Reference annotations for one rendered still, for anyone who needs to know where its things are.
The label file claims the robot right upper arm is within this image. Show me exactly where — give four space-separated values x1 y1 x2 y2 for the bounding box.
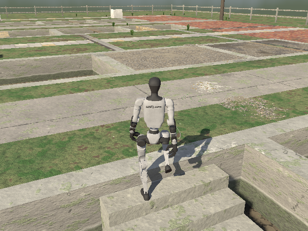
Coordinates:
165 98 174 126

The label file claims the robot left forearm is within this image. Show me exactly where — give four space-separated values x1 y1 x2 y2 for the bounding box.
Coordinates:
129 116 137 133

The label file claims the left robot foot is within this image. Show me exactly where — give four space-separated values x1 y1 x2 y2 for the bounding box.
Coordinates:
141 188 150 201

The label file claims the robot left upper arm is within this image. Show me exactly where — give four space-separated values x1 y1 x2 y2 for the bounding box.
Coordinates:
132 97 144 123

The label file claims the robot right forearm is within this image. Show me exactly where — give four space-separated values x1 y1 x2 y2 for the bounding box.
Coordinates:
169 119 177 144

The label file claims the robot foot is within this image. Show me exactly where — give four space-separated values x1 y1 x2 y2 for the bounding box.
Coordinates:
165 165 172 173
141 188 150 201

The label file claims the right robot foot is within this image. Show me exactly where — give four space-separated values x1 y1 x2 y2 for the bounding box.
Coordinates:
165 165 172 173

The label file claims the robot left hand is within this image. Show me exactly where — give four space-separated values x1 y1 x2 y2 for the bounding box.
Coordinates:
130 132 140 141

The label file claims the robot right hand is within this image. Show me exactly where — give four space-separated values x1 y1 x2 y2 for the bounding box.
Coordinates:
166 143 178 157

